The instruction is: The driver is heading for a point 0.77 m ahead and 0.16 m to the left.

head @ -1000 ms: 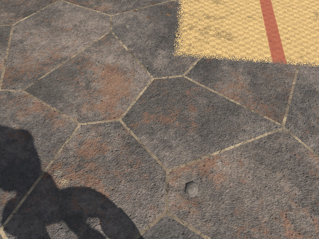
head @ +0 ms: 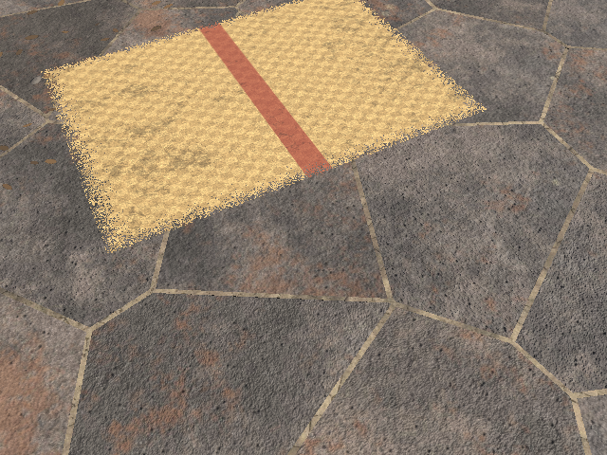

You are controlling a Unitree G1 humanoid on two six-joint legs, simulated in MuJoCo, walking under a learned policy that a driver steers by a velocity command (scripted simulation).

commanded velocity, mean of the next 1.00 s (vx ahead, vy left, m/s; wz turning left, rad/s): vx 0.28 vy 0.00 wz -0.06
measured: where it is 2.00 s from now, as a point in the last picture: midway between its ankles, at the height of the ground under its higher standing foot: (302, 346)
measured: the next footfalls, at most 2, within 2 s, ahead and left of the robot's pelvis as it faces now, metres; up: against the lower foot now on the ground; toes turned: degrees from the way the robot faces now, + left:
right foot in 0.06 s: +0.05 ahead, -0.11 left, +0.00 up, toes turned -3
left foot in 0.48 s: +0.04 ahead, +0.08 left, +0.00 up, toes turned -2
